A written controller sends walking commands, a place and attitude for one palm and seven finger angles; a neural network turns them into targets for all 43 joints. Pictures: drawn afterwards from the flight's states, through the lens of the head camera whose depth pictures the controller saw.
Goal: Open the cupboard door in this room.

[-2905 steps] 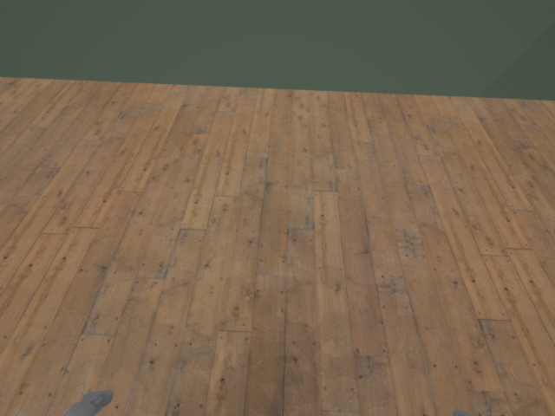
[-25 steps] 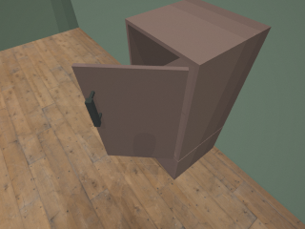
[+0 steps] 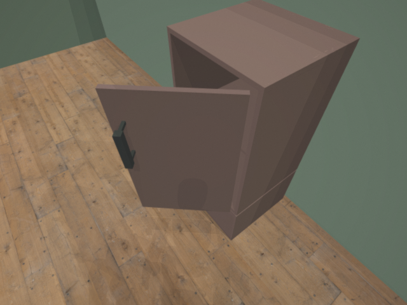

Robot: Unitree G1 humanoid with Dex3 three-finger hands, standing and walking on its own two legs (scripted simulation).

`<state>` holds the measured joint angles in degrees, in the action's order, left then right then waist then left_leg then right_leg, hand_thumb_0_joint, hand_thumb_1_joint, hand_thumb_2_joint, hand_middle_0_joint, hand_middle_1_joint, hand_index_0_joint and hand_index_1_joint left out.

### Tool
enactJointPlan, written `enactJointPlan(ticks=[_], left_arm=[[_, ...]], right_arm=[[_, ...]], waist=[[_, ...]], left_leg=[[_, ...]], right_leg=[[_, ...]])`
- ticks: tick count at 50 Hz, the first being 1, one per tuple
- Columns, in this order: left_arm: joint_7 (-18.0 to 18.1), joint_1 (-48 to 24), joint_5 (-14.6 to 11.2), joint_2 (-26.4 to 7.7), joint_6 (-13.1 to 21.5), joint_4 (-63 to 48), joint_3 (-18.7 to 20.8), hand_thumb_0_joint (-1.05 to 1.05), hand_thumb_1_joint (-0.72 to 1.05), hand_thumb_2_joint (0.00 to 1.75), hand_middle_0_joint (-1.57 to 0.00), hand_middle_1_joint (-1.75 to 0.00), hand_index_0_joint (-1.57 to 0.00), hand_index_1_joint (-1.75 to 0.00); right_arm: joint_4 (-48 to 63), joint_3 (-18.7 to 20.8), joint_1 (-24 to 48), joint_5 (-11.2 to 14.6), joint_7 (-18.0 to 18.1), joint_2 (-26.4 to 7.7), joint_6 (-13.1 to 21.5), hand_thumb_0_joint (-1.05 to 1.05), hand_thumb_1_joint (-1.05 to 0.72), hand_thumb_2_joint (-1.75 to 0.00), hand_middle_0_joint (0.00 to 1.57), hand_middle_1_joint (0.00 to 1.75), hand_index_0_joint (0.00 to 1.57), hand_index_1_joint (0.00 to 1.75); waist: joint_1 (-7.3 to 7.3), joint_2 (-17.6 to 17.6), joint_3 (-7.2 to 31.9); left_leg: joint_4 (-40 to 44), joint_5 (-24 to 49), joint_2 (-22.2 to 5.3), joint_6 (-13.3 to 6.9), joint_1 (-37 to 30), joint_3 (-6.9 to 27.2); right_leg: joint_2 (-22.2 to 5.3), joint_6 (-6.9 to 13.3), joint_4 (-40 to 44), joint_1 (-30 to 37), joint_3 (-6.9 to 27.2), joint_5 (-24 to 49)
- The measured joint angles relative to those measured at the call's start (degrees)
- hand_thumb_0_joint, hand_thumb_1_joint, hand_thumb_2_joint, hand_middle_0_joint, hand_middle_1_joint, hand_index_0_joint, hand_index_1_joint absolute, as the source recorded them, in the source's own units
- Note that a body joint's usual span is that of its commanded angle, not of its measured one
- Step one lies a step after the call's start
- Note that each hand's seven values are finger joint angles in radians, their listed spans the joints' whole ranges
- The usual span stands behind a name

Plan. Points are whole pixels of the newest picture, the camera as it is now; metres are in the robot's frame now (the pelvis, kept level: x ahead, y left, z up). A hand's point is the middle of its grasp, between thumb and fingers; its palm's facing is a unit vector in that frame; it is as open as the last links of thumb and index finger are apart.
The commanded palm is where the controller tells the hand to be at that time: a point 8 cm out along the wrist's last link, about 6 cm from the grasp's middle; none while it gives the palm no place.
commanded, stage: look again from close up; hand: left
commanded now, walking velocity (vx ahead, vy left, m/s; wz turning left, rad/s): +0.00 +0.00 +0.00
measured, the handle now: (126, 145) +0.52 +0.26 -0.04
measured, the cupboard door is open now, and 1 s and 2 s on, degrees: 48 48 48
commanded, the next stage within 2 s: raise the hand with hooked fingers in 0.24 s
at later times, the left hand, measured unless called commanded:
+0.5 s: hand out of the picture +0.12 +0.21 -0.07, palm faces +0.27 -0.94 -0.20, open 7.4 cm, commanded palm +0.09 +0.24 -0.07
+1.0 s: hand (90, 300) +0.14 +0.22 -0.04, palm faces -0.02 -1.00 -0.09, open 10.0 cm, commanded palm +0.12 +0.28 -0.05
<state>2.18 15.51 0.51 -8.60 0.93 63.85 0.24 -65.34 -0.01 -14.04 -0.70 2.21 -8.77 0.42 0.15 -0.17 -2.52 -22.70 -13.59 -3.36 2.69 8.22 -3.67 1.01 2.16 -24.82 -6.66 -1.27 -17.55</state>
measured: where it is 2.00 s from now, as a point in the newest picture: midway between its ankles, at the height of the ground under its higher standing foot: outside the picture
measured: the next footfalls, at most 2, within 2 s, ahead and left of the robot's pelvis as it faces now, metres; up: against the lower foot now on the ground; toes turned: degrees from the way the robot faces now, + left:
none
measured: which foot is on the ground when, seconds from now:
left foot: down 0.00-1.00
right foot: down 0.00-1.00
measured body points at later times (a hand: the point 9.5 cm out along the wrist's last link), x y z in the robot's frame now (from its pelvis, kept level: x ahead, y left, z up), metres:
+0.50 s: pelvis -0.02 +0.01 -0.01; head -0.01 -0.01 +0.44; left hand +0.11 +0.26 -0.05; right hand +0.06 -0.24 -0.15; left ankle -0.02 +0.15 -0.74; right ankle -0.05 -0.09 -0.74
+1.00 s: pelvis -0.08 +0.02 -0.11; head -0.02 +0.04 +0.34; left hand +0.13 +0.27 -0.03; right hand +0.15 -0.17 -0.18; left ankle -0.02 +0.15 -0.74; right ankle -0.05 -0.09 -0.74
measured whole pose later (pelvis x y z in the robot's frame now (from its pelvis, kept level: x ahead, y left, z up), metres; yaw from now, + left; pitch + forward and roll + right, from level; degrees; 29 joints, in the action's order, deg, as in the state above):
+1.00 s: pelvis -0.08 +0.02 -0.11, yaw +4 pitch +14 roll -3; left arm -18.9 15.9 -14.4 -14.4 28.6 0.6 7.8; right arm -30.8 -2.2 -8.1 0.9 2.8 -12.0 12.4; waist 2.3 -2.1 6.2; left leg -71.7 -27.8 -2.5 0.6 57.6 3.4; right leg -1.0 0.9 -69.4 -51.4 -6.7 -31.5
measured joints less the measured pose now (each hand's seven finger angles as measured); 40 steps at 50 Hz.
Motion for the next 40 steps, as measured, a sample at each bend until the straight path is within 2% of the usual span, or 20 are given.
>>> enactJointPlan(ticks=[17,18,19,20,22,23,25,27,30,32,34,35,37,40], left_arm=[[0.01,0.76,0.03,0.68,0.06,0.4,-0.03,0.0,0.91,0.9,-0.2,-0.3,-0.2,-0.3],[0.42,0.8,0.21,0.93,0.48,0.42,-0.1,0.0,0.91,0.9,-0.2,-0.3,-0.2,-0.3],[0.9,3.79,-2.14,0.7,-3.09,-8.17,-0.19,0.01,0.92,0.9,-0.2,-0.3,-0.2,-0.3],[1.32,7.32,-3.87,-0.01,-4.17,-18.08,0.27,0.03,0.94,0.9,-0.2,-0.3,-0.2,-0.31],[3.29,11.07,-6.13,-1.37,-0.78,-32.45,0.32,0.04,0.95,0.89,-0.21,-0.31,-0.2,-0.31],[3.92,11.23,-7.57,-1.63,0.13,-37.77,0.43,0.04,0.94,0.89,-0.21,-0.31,-0.2,-0.32],[3.39,9.53,-9.47,-1.61,3.29,-45.63,1.04,0.04,0.92,0.88,-0.2,-0.33,-0.2,-0.33],[1.4,5.66,-10.01,-1.3,8.73,-48.95,1.81,0.03,0.88,0.87,-0.2,-0.35,-0.2,-0.35],[-4.82,-0.11,-11.42,-0.35,18.78,-49.3,3.36,0.02,0.81,0.85,-0.2,-0.38,-0.2,-0.38],[-11.07,-1.58,-12.41,0.45,25.1,-48.85,4.03,0.01,0.77,0.83,-0.2,-0.4,-0.2,-0.41],[-17.35,-1.08,-12.58,0.89,30.0,-48.11,4.56,0.01,0.72,0.81,-0.21,-0.43,-0.21,-0.44],[-19.53,-0.22,-12.37,0.84,31.26,-47.96,4.84,0.01,0.69,0.8,-0.21,-0.45,-0.21,-0.45],[-21.64,2.28,-12.24,0.21,31.19,-48.48,5.36,0.01,0.64,0.78,-0.22,-0.48,-0.22,-0.48],[-20.46,6.42,-12.77,-1.03,28.97,-51.16,6.46,0.01,0.57,0.76,-0.23,-0.52,-0.23,-0.52]], right_arm=[[-0.36,-0.01,-0.8,-0.02,0.09,0.63,0.09,0.01,-0.92,-0.9,0.2,0.3,0.2,0.3],[-0.11,0.05,-0.74,0.11,-0.05,0.37,-0.08,0.01,-0.92,-0.9,0.2,0.3,0.2,0.3],[2.21,-0.38,-1.46,0.75,0.22,-0.16,0.4,0.01,-0.93,-0.9,0.2,0.3,0.2,0.3],[4.86,-0.6,-2.8,1.19,0.98,-0.71,2.74,0.02,-0.93,-0.9,0.2,0.3,0.2,0.3],[8.24,0.04,-4.51,2.16,2.23,-2.1,8.06,0.02,-0.93,-0.9,0.2,0.3,0.2,0.3],[9.93,0.42,-4.62,2.78,2.58,-2.95,9.66,0.02,-0.93,-0.9,0.2,0.3,0.2,0.3],[13.16,1.04,-3.47,3.05,2.97,-4.75,12.14,0.02,-0.92,-0.9,0.2,0.3,0.2,0.3],[16.84,1.62,-1.35,2.59,2.8,-6.24,13.89,0.02,-0.92,-0.9,0.2,0.3,0.2,0.3],[22.31,2.55,2.21,1.6,1.45,-6.83,15.46,0.02,-0.92,-0.9,0.2,0.3,0.2,0.3],[25.99,3.21,4.08,1.42,-0.09,-6.68,15.66,0.02,-0.92,-0.9,0.2,0.3,0.2,0.3],[29.53,3.7,5.46,1.37,-1.39,-6.76,15.33,0.01,-0.91,-0.9,0.2,0.3,0.2,0.3],[31.23,3.92,5.96,1.39,-1.75,-6.81,14.88,0.01,-0.91,-0.9,0.2,0.3,0.2,0.3],[34.35,4.29,6.63,1.44,-2.04,-6.94,13.61,0.01,-0.91,-0.9,0.2,0.3,0.2,0.3],[37.52,4.28,7.14,1.6,-1.76,-6.89,12.21,0.01,-0.91,-0.9,0.2,0.3,0.2,0.3]], waist=[[0.16,0.17,-0.06],[0.19,-0.27,0.02],[0.29,-0.52,-0.34],[0.67,-0.62,-0.48],[0.53,-1.31,0.64],[0.15,-1.82,1.19],[-0.88,-2.79,2.52],[-1.97,-3.28,4.32],[-2.1,-1.61,7.49],[-1.65,0.37,8.66],[-1.38,1.96,9.42],[-1.16,2.63,9.71],[-0.47,3.51,9.81],[0.71,3.28,9.38]], left_leg=[[0.32,0.71,0.17,-0.19,0.25,0.25],[-1.83,0.67,-0.25,-0.39,1.64,0.19],[-3.0,0.13,-0.43,-0.97,2.15,0.38],[-2.89,-0.65,-0.4,-1.03,1.9,0.2],[-3.74,-1.35,0.32,-0.77,2.99,0.78],[-4.64,-1.38,0.84,-0.87,3.89,1.33],[-7.38,-1.78,1.67,-1.38,6.87,2.31],[-11.36,-2.72,2.22,-1.79,11.61,2.9],[-18.51,-4.85,2.37,-1.79,20.44,2.22],[-23.47,-6.61,2.01,-1.56,25.59,1.55],[-28.61,-8.55,1.7,-1.55,30.43,1.46],[-31.11,-9.47,1.56,-1.51,32.67,1.5],[-35.71,-11.19,1.36,-1.5,36.44,1.8],[-41.27,-13.19,1.14,-1.51,40.82,3.03]], right_leg=[[-0.15,-0.13,0.44,-0.09,-0.26,0.68],[0.11,-0.29,0.64,-0.41,-0.43,0.91],[0.34,-0.42,0.19,-0.84,-0.26,0.98],[0.33,-0.42,-0.81,-1.33,0.04,0.68],[-0.43,-0.57,-2.74,-2.52,-0.52,-0.37],[-0.97,-0.79,-3.74,-3.15,-1.06,-0.88],[-1.87,-1.25,-6.45,-5.62,-2.02,-1.91],[-2.57,-1.54,-10.61,-10.14,-2.55,-3.23],[-3.08,-1.52,-19.02,-19.79,-1.67,-5.85],[-2.94,-1.2,-24.4,-25.42,-0.84,-7.52],[-2.81,-1.16,-29.46,-30.28,-0.57,-9.33],[-2.75,-1.11,-31.87,-32.46,-0.53,-10.26],[-2.69,-1.17,-36.13,-35.94,-0.67,-11.92],[-2.57,-0.95,-40.61,-39.34,-1.72,-13.76]])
